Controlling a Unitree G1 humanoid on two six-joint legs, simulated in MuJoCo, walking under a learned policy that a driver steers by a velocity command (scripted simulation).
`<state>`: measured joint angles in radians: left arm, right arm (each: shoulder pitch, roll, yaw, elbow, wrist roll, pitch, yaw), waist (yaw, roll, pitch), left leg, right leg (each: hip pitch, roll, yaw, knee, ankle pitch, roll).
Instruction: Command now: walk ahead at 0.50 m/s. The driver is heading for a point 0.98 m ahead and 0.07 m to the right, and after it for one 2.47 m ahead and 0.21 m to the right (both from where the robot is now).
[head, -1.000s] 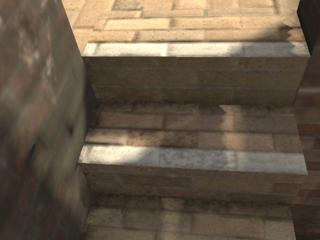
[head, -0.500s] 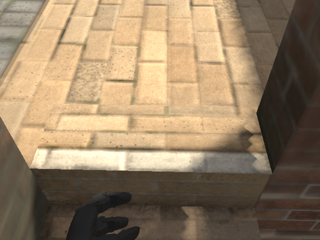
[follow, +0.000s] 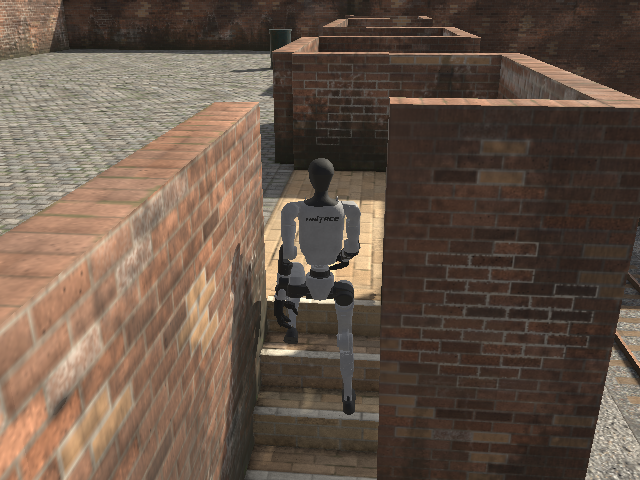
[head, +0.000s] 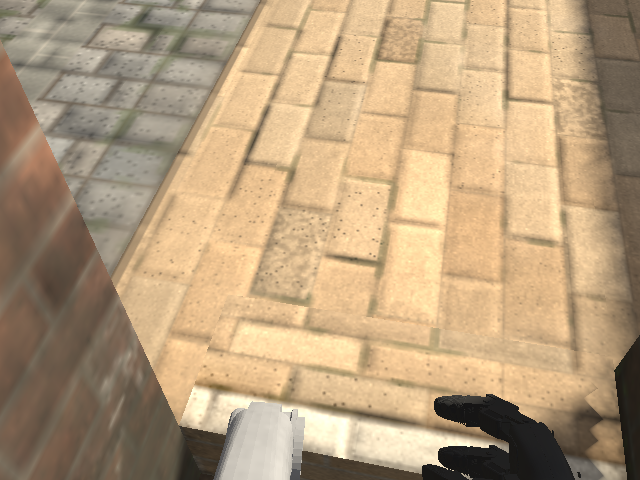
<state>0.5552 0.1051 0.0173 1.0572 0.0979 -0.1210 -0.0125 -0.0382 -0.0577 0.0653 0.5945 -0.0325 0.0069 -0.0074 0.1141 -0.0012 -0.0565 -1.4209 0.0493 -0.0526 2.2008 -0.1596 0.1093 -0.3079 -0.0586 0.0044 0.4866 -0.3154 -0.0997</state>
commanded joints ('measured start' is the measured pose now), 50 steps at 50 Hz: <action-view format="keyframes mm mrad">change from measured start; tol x32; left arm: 1 236 187 -2 69 46 20 -38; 13 -245 239 43 -26 -115 73 -113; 33 314 94 11 174 -48 -17 -74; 38 -277 350 58 -172 -105 3 -23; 50 -65 265 -16 -127 -83 17 -39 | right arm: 1 -67 -134 -22 -40 -31 30 86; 6 -257 -141 1 -60 6 72 125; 11 760 -512 -138 384 -51 14 103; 16 -40 -195 -79 254 13 -17 127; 50 119 -212 -103 289 -30 -75 62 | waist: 1 38 -116 -1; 8 -167 -274 -208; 10 -252 174 -666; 31 29 87 82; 35 -130 -565 110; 39 -99 -21 161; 50 23 -137 49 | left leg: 1 -423 98 -36 -88 -75 85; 8 708 -73 210 -992 -400 -79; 10 1582 193 -597 -1469 58 172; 12 1262 214 -924 -1710 -242 66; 15 861 151 -403 -1616 -293 64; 29 946 159 180 -1915 -361 -143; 33 1044 169 207 -1480 -542 -175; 37 412 -175 -110 45 -112 -96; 50 261 -60 -3 -539 66 -114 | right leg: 1 321 -296 374 -233 -271 -141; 6 -292 -276 140 -434 -18 -162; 9 -119 -173 -67 95 1183 -120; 11 -558 22 207 765 488 -46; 15 -670 76 266 1412 402 0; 26 -503 21 47 1405 9 100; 33 -78 33 -32 359 156 112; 36 -164 -30 540 67 259 -295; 37 -328 -174 844 -161 -447 -300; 50 -30 -87 606 8 -343 -278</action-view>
